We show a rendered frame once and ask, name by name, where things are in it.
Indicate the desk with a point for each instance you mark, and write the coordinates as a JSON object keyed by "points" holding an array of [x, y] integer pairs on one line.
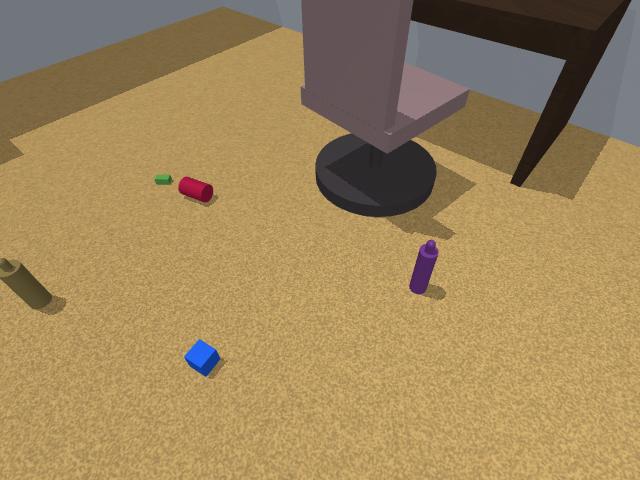
{"points": [[577, 31]]}

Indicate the office chair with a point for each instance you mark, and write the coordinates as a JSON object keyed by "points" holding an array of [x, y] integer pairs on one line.
{"points": [[356, 77]]}

